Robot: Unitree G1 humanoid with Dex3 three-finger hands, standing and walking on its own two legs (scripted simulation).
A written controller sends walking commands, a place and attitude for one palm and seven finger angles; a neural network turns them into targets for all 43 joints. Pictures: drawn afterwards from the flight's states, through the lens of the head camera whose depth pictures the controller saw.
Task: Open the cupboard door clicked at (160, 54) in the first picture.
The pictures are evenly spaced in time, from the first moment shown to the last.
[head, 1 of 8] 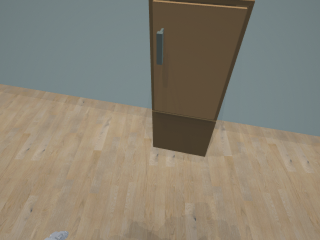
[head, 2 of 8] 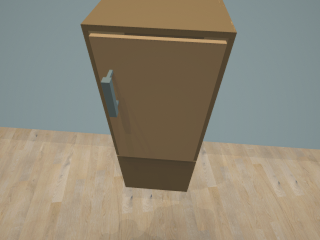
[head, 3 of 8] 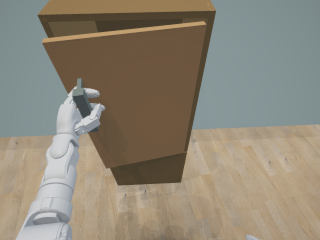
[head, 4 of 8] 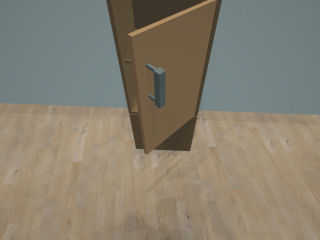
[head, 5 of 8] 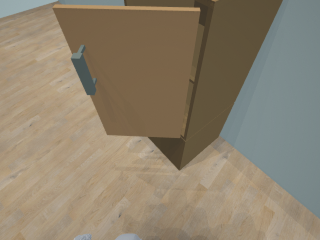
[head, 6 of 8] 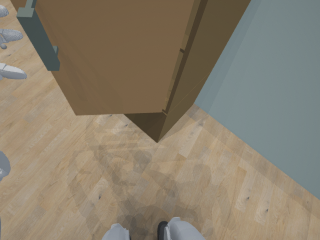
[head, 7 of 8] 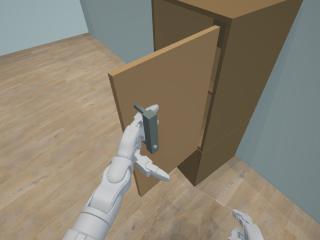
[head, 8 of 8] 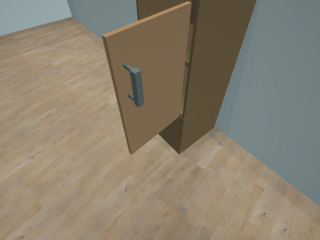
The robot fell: no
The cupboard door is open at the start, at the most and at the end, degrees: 0 97 96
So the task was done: yes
